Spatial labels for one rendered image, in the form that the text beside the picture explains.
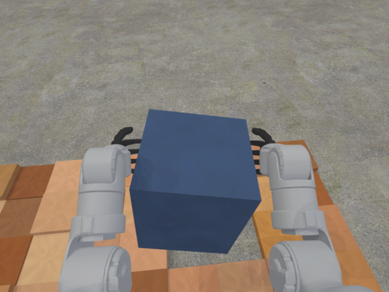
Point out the right robot hand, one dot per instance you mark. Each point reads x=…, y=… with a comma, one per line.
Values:
x=268, y=140

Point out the robot right forearm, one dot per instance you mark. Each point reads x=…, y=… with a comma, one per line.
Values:
x=294, y=198

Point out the right robot upper arm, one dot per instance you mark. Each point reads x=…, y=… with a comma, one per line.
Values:
x=306, y=266

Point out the carton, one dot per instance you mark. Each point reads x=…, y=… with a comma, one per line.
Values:
x=194, y=185

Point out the robot left forearm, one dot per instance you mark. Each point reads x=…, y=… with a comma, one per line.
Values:
x=100, y=200

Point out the left robot hand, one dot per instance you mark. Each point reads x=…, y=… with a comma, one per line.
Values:
x=118, y=140

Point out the left robot upper arm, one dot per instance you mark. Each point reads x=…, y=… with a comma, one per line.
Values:
x=97, y=269

